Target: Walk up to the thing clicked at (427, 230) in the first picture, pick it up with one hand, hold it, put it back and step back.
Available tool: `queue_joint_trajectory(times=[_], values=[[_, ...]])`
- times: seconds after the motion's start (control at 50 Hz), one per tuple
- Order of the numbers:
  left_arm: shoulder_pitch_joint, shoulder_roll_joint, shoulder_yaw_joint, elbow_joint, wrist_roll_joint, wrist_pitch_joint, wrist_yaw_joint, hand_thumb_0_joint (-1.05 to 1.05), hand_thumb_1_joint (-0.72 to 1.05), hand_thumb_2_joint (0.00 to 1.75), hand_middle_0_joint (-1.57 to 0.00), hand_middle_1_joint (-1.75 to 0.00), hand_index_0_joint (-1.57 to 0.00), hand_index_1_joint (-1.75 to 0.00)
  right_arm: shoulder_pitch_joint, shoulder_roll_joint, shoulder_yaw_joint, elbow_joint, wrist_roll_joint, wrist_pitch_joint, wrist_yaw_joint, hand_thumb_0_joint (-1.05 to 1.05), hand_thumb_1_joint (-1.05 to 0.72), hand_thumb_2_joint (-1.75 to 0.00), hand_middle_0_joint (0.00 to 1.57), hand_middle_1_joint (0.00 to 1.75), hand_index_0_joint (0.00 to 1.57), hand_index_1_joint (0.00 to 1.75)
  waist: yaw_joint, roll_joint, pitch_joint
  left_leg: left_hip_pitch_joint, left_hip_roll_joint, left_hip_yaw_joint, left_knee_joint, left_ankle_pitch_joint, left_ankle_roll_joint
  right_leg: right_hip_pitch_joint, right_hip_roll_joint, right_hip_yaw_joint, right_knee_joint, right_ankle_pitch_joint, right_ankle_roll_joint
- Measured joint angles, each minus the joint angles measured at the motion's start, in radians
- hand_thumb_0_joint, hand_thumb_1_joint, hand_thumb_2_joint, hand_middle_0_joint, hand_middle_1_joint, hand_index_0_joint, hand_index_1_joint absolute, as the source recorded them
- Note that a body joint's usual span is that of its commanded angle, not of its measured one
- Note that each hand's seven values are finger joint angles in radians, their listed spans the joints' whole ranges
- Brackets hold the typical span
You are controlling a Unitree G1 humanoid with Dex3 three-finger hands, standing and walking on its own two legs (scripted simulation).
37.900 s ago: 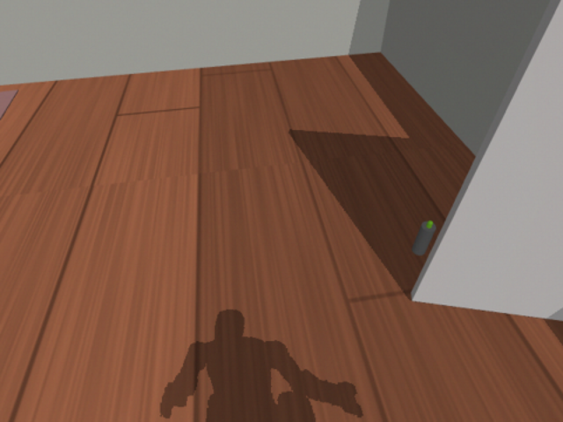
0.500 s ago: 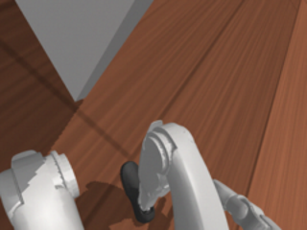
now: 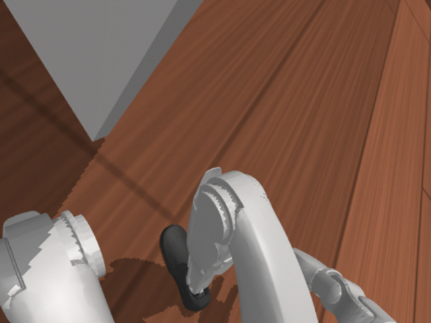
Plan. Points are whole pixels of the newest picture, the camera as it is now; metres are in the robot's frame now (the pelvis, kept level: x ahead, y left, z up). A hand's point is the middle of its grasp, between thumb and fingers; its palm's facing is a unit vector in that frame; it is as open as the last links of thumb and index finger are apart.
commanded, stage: open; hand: left
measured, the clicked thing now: out of the picture +0.43 +0.33 -0.19
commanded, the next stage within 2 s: withdraw in 0.38 s
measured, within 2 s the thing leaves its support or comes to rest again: neither
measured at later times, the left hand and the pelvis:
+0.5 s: hand out of the picture +0.44 +0.32 -0.17, palm faces +0.48 -0.88 +0.02, open 14.6 cm; pelvis +0.00 +0.00 +0.00, yaw +0 degrees
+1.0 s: hand out of the picture +0.40 +0.40 -0.07, palm faces +0.46 -0.89 -0.02, open 17.7 cm; pelvis +0.01 +0.00 +0.03, yaw +2 degrees
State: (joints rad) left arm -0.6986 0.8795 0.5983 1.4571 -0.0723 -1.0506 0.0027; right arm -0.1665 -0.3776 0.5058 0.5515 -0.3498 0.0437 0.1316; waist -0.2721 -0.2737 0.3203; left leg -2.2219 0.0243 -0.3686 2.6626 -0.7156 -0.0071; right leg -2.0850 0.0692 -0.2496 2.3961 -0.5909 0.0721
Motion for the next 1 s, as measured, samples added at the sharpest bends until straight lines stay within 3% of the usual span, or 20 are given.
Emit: queue_joint_trajectory(times=[0.22, 0.36, 0.54, 0.68, 0.78, 0.94, 1.0], values=[[-0.006, 0.004, -0.011, -0.009, -0.018, -0.020, -0.014, 0.01, -0.18, 0.70, -0.82, -0.81, -0.83, -0.80, -0.003, -0.001, 0.008, -0.001, -0.001, -0.002, -0.002, 0.00, -0.91, -0.89, 0.21, 0.30, 0.21, 0.31, 0.005, -0.006, -0.001, 0.003, 0.001, -0.005, 0.001, -0.003, 0.001, 0.004, 0.002, -0.004, -0.003, 0.000, 0.001], [-0.007, 0.004, -0.019, -0.002, -0.024, -0.008, -0.020, 0.00, -0.32, 0.44, -0.65, -0.57, -0.66, -0.56, -0.003, 0.001, 0.008, -0.011, 0.004, 0.003, -0.004, 0.00, -0.92, -0.90, 0.21, 0.30, 0.21, 0.31, 0.003, -0.001, -0.008, 0.005, 0.004, -0.007, 0.000, -0.007, 0.003, 0.008, 0.004, -0.006, -0.008, -0.002, 0.000], [-0.009, -0.002, -0.028, 0.000, -0.024, -0.009, -0.016, 0.00, -0.47, 0.22, -0.41, -0.31, -0.41, -0.31, -0.005, 0.005, 0.011, -0.010, 0.003, 0.006, -0.004, 0.00, -0.92, -0.90, 0.21, 0.30, 0.21, 0.31, 0.008, -0.007, -0.010, 0.006, 0.003, -0.005, -0.003, 0.000, 0.006, 0.011, 0.003, -0.005, -0.010, 0.002, 0.000], [-0.001, 0.004, 0.016, -0.063, -0.014, 0.001, -0.031, -0.01, -0.56, 0.11, -0.21, -0.14, -0.21, -0.14, 0.008, 0.011, 0.007, -0.006, 0.009, 0.013, -0.007, 0.00, -0.91, -0.90, 0.21, 0.30, 0.21, 0.31, 0.018, -0.007, -0.008, 0.008, 0.004, -0.009, -0.003, -0.001, 0.005, 0.013, 0.004, -0.009, -0.013, 0.003, -0.004], [0.015, 0.007, 0.034, -0.192, -0.017, 0.061, -0.075, -0.01, -0.59, 0.07, -0.13, -0.08, -0.13, -0.08, 0.055, 0.020, -0.030, 0.012, 0.031, 0.030, -0.014, 0.00, -0.91, -0.90, 0.21, 0.30, 0.21, 0.31, 0.041, 0.016, -0.039, 0.007, 0.003, 0.003, -0.020, -0.007, 0.001, 0.011, -0.004, -0.002, -0.020, -0.009, -0.012], [0.075, -0.037, -0.034, -0.311, -0.100, 0.240, -0.201, -0.01, -0.61, 0.03, -0.08, -0.05, -0.08, -0.04, 0.139, 0.026, -0.124, 0.036, 0.124, 0.048, -0.034, 0.00, -0.90, -0.90, 0.21, 0.30, 0.21, 0.31, 0.082, 0.113, -0.175, -0.013, 0.001, 0.062, -0.092, -0.005, 0.013, -0.007, -0.028, 0.034, -0.056, -0.039, -0.017], [0.081, -0.067, -0.030, -0.303, -0.126, 0.287, -0.226, -0.01, -0.61, 0.03, -0.06, -0.04, -0.07, -0.03, 0.145, 0.025, -0.154, 0.033, 0.154, 0.037, -0.041, 0.00, -0.90, -0.90, 0.21, 0.30, 0.21, 0.31, 0.093, 0.136, -0.212, -0.017, 0.003, 0.084, -0.116, 0.001, 0.020, -0.014, -0.034, 0.048, -0.068, -0.041, -0.017]])
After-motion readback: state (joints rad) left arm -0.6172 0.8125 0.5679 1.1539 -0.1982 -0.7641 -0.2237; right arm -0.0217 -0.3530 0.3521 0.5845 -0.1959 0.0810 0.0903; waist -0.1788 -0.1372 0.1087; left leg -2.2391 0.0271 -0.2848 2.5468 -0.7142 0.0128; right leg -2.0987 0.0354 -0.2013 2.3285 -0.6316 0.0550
